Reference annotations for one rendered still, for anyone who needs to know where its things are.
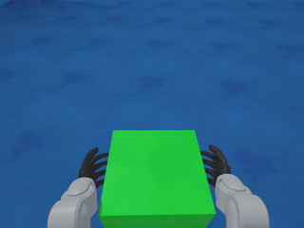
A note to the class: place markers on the right robot hand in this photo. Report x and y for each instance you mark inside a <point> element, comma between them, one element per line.
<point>219,164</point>

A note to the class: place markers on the left robot hand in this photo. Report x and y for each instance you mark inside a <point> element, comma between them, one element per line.
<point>88,167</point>

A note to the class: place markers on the robot right forearm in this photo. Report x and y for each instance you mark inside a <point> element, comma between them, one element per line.
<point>241,208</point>

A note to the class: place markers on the robot left forearm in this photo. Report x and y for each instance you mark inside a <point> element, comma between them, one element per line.
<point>76,207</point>

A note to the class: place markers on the carton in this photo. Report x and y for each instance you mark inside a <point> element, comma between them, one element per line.
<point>155,179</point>

